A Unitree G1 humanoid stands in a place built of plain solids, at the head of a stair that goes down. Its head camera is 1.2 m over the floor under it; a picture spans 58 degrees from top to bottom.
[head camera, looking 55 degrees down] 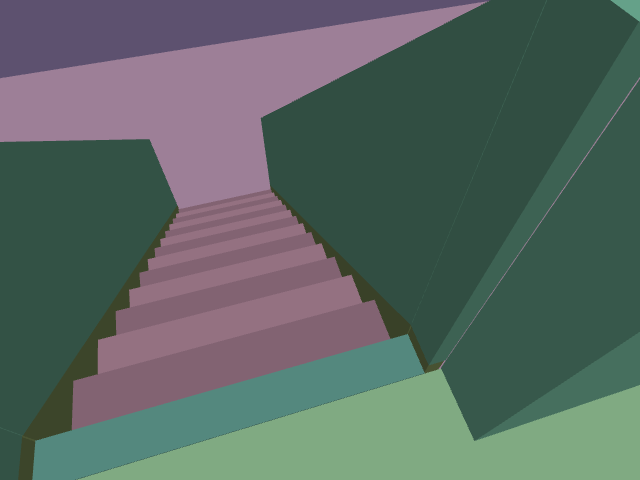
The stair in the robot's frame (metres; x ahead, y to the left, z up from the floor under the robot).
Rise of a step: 0.19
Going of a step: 0.22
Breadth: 1.03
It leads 16 degrees to the left of straight ahead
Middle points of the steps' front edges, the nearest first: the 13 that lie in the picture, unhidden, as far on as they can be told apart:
0.36 0.23 0.00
0.57 0.30 -0.19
0.78 0.36 -0.37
0.99 0.42 -0.56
1.20 0.48 -0.75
1.41 0.54 -0.94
1.63 0.61 -1.13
1.84 0.67 -1.32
2.05 0.73 -1.50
2.26 0.79 -1.69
2.47 0.85 -1.88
2.68 0.92 -2.07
2.89 0.98 -2.26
